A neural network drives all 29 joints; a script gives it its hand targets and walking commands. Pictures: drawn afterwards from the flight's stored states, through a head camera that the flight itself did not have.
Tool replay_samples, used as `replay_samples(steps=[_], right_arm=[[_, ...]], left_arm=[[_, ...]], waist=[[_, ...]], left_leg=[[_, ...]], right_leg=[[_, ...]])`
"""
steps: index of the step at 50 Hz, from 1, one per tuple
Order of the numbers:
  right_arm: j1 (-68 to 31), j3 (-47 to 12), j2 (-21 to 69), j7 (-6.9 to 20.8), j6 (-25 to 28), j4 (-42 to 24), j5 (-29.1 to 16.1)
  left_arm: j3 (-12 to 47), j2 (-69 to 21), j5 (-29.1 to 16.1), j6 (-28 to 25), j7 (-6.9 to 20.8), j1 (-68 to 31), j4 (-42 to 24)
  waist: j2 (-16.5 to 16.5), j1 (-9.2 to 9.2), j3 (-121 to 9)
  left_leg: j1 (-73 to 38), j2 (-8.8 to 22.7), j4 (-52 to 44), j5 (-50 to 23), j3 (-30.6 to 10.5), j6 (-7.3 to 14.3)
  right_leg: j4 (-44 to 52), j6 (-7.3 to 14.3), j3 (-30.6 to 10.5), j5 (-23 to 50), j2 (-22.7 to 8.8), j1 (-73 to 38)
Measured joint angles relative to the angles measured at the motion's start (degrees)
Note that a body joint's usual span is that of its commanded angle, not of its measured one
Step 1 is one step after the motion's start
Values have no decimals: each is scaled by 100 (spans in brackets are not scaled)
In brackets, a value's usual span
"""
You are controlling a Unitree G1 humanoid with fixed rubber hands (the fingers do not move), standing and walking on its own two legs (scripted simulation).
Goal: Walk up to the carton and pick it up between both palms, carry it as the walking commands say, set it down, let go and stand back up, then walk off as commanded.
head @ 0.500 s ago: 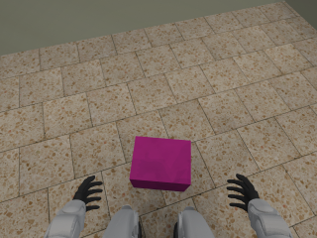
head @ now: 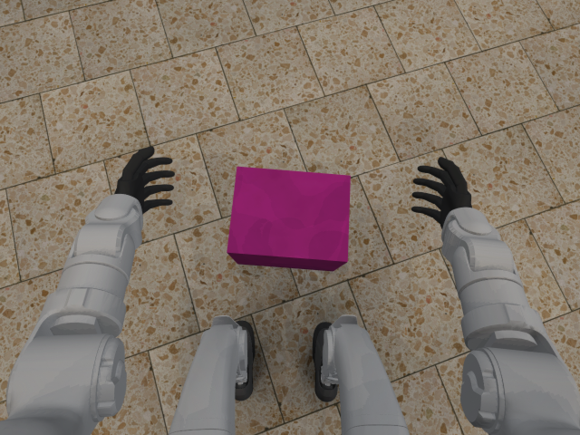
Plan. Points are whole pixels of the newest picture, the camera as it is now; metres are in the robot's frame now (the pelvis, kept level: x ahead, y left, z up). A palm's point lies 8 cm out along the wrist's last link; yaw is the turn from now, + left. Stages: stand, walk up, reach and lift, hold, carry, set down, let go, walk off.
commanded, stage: reach and lift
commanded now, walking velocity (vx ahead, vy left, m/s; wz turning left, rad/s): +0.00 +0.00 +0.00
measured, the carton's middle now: (289, 223) +0.49 -0.02 -0.55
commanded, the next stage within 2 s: none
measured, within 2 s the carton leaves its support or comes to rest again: neither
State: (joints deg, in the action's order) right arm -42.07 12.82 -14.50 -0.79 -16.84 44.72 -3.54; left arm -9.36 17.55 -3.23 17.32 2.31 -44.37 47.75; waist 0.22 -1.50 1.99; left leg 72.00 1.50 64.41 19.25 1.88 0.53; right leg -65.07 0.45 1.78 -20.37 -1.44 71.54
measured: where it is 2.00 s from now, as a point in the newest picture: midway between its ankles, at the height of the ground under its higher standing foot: (283, 374)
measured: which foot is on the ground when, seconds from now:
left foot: down 0.00-1.00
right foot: down 0.00-1.00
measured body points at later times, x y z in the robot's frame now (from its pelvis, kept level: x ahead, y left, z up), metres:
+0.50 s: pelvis +0.02 +0.00 -0.02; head +0.31 +0.01 +0.32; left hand +0.53 +0.22 -0.13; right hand +0.50 -0.25 -0.13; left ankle +0.09 +0.12 -0.63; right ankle +0.09 -0.12 -0.63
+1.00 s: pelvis -0.01 +0.00 -0.16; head +0.31 +0.00 +0.16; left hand +0.53 +0.22 -0.28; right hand +0.50 -0.25 -0.27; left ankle +0.09 +0.12 -0.63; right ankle +0.09 -0.12 -0.63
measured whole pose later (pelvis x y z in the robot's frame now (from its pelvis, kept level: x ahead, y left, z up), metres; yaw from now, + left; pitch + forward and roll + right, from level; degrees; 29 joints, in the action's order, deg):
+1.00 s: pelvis -0.01 +0.00 -0.16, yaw -1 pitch +47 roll -1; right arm -62.7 16.5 -20.4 -0.3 -8.9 49.8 -7.7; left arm -12.5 24.4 -6.3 9.7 1.8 -65.6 52.2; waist 1.1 -2.4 -2.3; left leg 117.4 1.9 96.1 26.2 1.1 1.2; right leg -96.3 0.3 1.7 -27.4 -1.8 116.4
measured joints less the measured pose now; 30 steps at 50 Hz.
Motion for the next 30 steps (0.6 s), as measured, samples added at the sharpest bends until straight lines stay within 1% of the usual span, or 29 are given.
replay_samples(steps=[8,17,25,30], right_arm=[[-742,261,-121,59,511,348,-133],[-1396,428,-304,182,930,568,-188],[-1140,570,-184,333,1068,278,-65],[-1117,656,-184,390,1064,410,-16]], left_arm=[[-251,226,10,-515,76,-781,383],[-445,411,65,-890,158,-1459,546],[-668,296,205,-1003,258,-1202,237],[-703,279,234,-992,262,-1217,356]], waist=[[7,-89,-310],[-21,-99,-461],[29,-94,-831],[62,-107,-959]], left_leg=[[873,8,63,-46,-29,1],[1523,17,37,-79,-31,4],[2003,6,125,-35,-65,12],[2392,-9,551,114,-85,28]], right_leg=[[-34,1,25,56,8,852],[8,-2,24,102,22,1497],[-54,-7,48,59,16,1951],[-476,-14,57,-101,-10,2324]])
